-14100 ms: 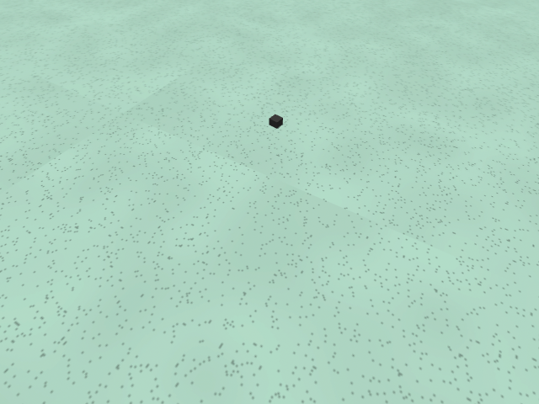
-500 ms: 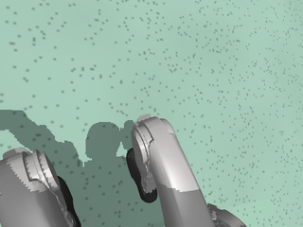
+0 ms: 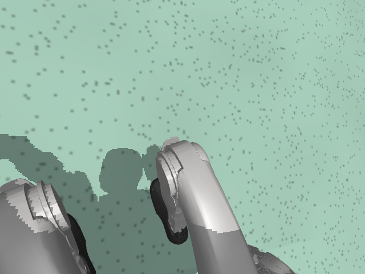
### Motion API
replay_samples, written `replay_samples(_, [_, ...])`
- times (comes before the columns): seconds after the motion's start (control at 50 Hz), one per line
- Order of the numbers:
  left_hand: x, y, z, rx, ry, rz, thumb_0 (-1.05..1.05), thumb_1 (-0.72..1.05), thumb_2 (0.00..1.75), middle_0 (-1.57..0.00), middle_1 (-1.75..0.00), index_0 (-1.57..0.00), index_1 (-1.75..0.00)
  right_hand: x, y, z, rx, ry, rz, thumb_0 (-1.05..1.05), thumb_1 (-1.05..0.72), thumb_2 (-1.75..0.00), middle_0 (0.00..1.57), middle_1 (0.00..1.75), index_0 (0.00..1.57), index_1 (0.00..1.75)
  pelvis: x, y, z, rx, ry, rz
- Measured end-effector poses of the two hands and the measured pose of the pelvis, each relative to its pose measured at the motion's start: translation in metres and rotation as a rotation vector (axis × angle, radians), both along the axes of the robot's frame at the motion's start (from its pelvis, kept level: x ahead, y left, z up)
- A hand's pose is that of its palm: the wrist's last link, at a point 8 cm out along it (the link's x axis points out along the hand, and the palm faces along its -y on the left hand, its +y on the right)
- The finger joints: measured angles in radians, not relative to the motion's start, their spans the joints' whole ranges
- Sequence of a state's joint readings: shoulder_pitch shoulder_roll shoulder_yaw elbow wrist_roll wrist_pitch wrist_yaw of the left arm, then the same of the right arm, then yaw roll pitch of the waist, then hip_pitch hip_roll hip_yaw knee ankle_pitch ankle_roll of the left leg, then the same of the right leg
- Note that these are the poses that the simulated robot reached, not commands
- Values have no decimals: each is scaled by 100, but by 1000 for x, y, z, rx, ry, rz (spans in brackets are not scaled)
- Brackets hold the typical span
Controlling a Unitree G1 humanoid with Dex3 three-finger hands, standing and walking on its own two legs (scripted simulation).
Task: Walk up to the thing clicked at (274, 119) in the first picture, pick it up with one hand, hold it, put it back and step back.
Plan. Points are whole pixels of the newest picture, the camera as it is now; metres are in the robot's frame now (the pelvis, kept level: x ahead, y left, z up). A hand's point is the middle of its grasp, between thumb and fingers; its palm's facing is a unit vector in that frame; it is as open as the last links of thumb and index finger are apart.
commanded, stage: rise first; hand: left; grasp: from above
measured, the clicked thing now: out of the picture +0.45 +0.34 -0.31
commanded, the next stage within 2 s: none
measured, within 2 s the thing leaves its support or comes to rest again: neither
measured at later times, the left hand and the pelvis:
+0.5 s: hand out of the picture +0.41 +0.37 -0.20, palm faces -0.02 -0.43 -0.90, open 14.3 cm; pelvis +0.00 +0.00 +0.00, yaw +0 degrees
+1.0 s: hand out of the picture +0.41 +0.37 -0.20, palm faces -0.01 -0.43 -0.90, open 14.4 cm; pelvis +0.00 +0.00 +0.00, yaw +0 degrees
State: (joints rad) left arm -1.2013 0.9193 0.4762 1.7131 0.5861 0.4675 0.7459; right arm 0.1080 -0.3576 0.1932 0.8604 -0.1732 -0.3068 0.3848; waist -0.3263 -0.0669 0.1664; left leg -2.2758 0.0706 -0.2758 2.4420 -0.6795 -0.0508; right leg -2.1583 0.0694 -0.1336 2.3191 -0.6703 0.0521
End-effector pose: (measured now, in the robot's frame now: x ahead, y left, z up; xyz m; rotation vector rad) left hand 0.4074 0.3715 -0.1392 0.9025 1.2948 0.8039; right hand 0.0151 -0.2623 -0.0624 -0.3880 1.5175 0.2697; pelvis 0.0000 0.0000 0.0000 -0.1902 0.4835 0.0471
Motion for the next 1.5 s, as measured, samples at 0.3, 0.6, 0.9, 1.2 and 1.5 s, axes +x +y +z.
replay_samples(0.3, [2, 3, 2, 1, 0, -4, 0, -57, 105, -10, -96, -6, -101, -7, 0, 6, -5, 16, -11, 0, -92, -90, 20, 30, 19, 30, 1, 1, 2, -4, 4, 0])
replay_samples(0.6, [0, 4, 0, 6, 6, -10, 0, -57, 106, -10, -96, -6, -101, -3, 1, 6, -5, 9, 1, 0, -92, -90, 20, 30, 19, 30, 1, 2, 2, -5, 4, 3])
replay_samples(0.9, [3, 6, 1, 10, 4, -17, 0, -58, 107, -11, -96, -6, -100, -5, 4, 10, -8, 8, 1, 0, -92, -90, 20, 30, 19, 30, 0, 3, 3, -10, 0, 3])
replay_samples(1.2, [7, 2, 1, 8, 6, -20, 0, -58, 107, -10, -96, -6, -100, -10, 3, 13, -9, 19, -8, 0, -92, -90, 20, 30, 19, 30, 0, 3, 4, -11, 4, 1])
replay_samples(1.5, [4, 3, 2, 12, 10, -12, 0, -59, 107, -10, -95, -6, -100, -7, 2, 10, -2, 13, 3, 0, -92, -90, 20, 30, 19, 30, 0, 1, 4, -6, 4, 2])
